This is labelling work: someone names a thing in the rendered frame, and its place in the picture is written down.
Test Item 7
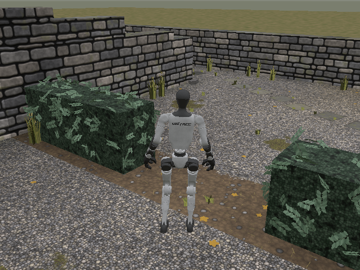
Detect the left robot thigh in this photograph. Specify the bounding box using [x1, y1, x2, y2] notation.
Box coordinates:
[161, 156, 172, 196]

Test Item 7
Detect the robot right upper arm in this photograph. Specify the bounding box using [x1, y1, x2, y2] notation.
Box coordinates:
[193, 114, 209, 146]

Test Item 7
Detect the robot torso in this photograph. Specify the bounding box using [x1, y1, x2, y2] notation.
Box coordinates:
[168, 111, 195, 169]

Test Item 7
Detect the robot left forearm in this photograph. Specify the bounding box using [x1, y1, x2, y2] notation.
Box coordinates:
[145, 135, 158, 158]

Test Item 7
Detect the robot right forearm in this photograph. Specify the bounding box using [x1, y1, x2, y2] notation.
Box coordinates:
[203, 137, 214, 160]

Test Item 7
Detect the robot left upper arm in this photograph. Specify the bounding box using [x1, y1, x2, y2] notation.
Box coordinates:
[153, 113, 170, 144]

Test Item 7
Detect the right robot hand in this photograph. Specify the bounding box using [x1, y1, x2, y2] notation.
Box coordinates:
[202, 159, 215, 171]

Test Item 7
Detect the left robot hand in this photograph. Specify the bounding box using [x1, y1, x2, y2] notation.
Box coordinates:
[143, 156, 156, 169]

